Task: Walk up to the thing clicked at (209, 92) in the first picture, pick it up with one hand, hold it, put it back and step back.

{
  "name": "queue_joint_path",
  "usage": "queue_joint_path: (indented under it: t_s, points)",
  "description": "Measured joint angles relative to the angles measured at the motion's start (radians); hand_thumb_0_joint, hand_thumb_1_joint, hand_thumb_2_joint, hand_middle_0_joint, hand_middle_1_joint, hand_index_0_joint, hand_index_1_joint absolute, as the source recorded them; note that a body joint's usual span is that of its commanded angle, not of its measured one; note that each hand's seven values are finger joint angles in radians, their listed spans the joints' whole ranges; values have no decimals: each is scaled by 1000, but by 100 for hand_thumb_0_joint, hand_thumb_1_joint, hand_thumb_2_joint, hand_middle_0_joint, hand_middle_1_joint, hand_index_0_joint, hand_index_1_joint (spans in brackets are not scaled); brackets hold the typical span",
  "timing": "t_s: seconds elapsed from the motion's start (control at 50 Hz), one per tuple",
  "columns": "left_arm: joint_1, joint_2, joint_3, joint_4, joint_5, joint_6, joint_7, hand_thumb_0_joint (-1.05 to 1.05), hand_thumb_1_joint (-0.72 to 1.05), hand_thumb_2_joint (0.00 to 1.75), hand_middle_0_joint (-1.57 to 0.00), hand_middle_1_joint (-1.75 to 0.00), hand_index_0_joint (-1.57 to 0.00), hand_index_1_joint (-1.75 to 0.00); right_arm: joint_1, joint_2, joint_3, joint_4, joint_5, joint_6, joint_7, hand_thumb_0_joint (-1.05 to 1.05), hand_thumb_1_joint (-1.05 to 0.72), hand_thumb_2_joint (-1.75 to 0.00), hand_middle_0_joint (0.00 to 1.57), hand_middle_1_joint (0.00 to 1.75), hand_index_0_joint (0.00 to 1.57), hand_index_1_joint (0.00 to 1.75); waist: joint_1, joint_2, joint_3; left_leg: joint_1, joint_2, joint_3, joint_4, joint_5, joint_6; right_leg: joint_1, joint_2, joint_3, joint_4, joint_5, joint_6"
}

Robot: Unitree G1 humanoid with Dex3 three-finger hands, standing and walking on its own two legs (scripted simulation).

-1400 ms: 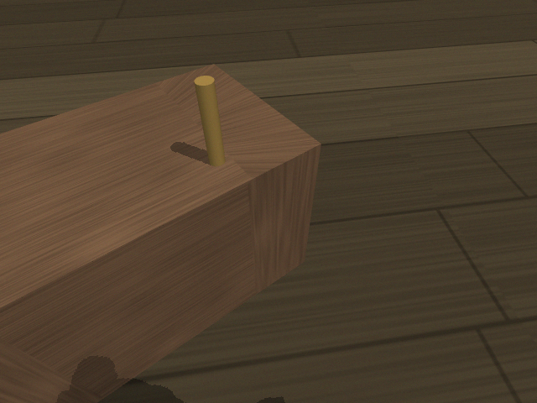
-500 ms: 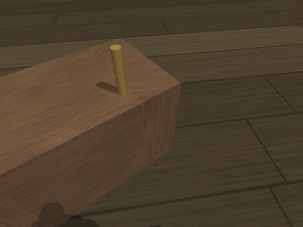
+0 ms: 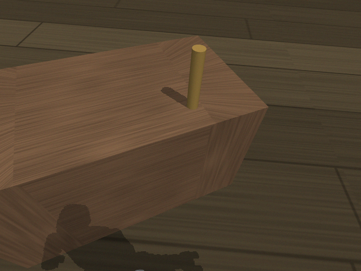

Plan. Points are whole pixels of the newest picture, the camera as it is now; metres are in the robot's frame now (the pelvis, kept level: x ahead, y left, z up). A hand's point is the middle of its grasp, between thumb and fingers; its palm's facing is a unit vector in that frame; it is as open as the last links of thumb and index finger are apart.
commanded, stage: walk up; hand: right
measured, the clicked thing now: (195, 80) +0.71 -0.03 +0.00
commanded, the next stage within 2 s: none
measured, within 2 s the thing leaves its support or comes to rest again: neither
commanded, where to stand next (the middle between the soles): +0.25 -0.03 m, yaw +24 degrees
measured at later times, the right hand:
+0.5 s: hand (301, 228) +0.27 -0.33 -0.16, palm faces -0.24 +0.84 -0.48, open 7.4 cm
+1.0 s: hand (265, 177) +0.43 -0.26 -0.15, palm faces -0.42 +0.81 -0.41, open 7.4 cm
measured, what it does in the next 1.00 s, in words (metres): walks ahead, turning left: left foot, then right foot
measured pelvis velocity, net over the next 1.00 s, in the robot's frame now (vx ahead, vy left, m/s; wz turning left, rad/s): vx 0.22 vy -0.07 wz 0.41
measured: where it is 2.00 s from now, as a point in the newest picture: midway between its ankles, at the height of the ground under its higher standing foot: outside the picture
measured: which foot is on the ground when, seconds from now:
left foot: up 0.00-0.00, down 0.02-0.46, up 0.48-0.78, down 0.80-1.00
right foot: down 0.00-0.04, up 0.06-0.42, down 0.44-1.00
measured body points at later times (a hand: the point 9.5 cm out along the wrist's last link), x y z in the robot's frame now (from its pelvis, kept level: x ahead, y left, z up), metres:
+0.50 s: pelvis +0.16 -0.05 -0.03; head +0.19 -0.04 +0.42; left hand +0.18 +0.29 -0.12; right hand +0.29 -0.37 -0.13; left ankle +0.09 +0.12 -0.70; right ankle +0.27 -0.16 -0.73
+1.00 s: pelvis +0.22 -0.07 -0.02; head +0.25 -0.04 +0.43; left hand +0.16 +0.27 -0.13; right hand +0.45 -0.30 -0.12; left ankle +0.20 +0.05 -0.73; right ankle +0.27 -0.20 -0.72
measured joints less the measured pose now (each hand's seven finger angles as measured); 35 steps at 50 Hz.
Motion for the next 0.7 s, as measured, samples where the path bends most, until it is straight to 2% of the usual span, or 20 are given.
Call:
queue_joint_path:
  t_s: [0.02,0.04,0.06,0.08,0.1,0.14,0.3,0.36,0.42,0.44,0.48,0.52,0.56,0.62,0.7]
  points:
    - [10,8,2,-10,0,7,-2,0,90,90,-20,-30,-20,-30,10,-9,-6,-13,0,-12,-5,0,-90,-90,21,30,21,30,-2,-8,2,15,-11,8,-27,43,-2,-18,-23,-2,78,-52,-7]
    - [17,18,6,-16,-2,17,-2,0,90,90,-20,-30,-20,-30,13,-10,-13,-23,-2,-24,-14,0,-90,-90,21,30,21,30,-3,-32,9,12,-37,20,4,56,-4,-55,-54,22,194,-94,-30]
    - [19,23,9,-16,-3,30,-1,0,90,90,-20,-30,-20,-30,18,-9,-15,-35,-4,-32,-24,0,-90,-90,21,30,21,30,-11,-46,13,2,-56,22,46,29,-2,-107,-48,75,326,-137,-45]
    - [15,25,8,-13,-4,42,0,0,90,90,-20,-30,-20,-30,26,-5,-13,-46,1,-38,-31,0,-90,-90,20,30,20,30,-25,-50,13,-2,-70,12,67,7,4,-160,-18,122,444,-165,-53]
    - [11,30,3,-14,-8,51,-1,0,91,90,-20,-30,-20,-30,35,4,-6,-54,7,-40,-36,0,-90,-90,20,30,20,30,-33,-58,12,8,-82,3,63,-2,12,-210,6,155,536,-166,-59]
    - [7,35,-3,-23,-18,51,-4,0,91,90,-20,-30,-20,-30,57,21,13,-69,11,-44,-47,0,-90,-90,21,30,20,30,-34,-74,12,46,-100,-5,24,-2,18,-299,22,178,629,-118,-65]
    - [14,24,8,-81,-8,64,-34,0,91,90,-20,-30,-20,-30,146,44,52,-120,8,-77,-78,0,-90,-90,21,30,21,30,-34,-63,-5,147,-115,-87,-33,-44,0,-450,2,200,452,17,-37]
    - [14,26,14,-96,-5,70,-35,0,91,90,-20,-30,-20,-30,161,36,55,-134,6,-83,-92,0,-90,-90,21,30,21,30,-31,-51,-9,159,-103,-121,-6,-87,-24,-459,0,204,396,54,-41]
    - [14,24,20,-110,-11,59,-25,0,91,90,-20,-30,-20,-30,159,15,55,-145,5,-72,-105,0,-89,-90,21,30,21,30,-27,-27,-10,147,-81,-162,64,-151,-51,-409,16,186,285,89,-58]
    - [14,23,21,-117,-11,49,-20,0,91,90,-20,-30,-20,-30,156,6,54,-149,7,-66,-111,0,-89,-90,21,30,21,30,-21,-18,-10,131,-73,-173,112,-180,-47,-388,26,179,247,117,-49]
    - [2,6,17,-128,-6,35,-8,0,91,90,-20,-30,-20,-30,121,-8,48,-139,16,-46,-129,0,-90,-90,21,30,21,30,-17,11,9,55,-67,-190,286,-220,-4,-394,34,142,302,87,-23]
    - [-12,-19,0,-131,-12,36,-4,0,91,90,-20,-30,-20,-30,83,-18,45,-124,19,-32,-140,0,-90,-90,21,30,21,30,-10,16,25,-25,-90,-150,473,-269,16,-378,20,122,313,63,-29]
    - [-14,-49,-20,-129,-16,33,2,0,91,90,-20,-30,-20,-30,54,-34,42,-118,23,-33,-134,1,-90,-90,21,30,21,30,0,29,30,-77,-94,-97,551,-249,25,-348,16,104,277,66,-39]
    - [-1,-70,-45,-122,-16,21,10,0,90,90,-20,-30,-20,-30,29,-43,39,-122,24,-38,-114,0,-90,-90,21,30,21,30,10,36,22,-101,-89,-35,476,-221,24,-319,15,80,229,72,-51]
    - [19,-56,-59,-118,-23,6,22,0,90,90,-20,-30,-20,-30,-1,-30,41,-124,20,-24,-94,0,-90,-90,21,30,20,30,21,21,27,-83,-95,-8,316,-212,19,-301,10,47,221,54,-53]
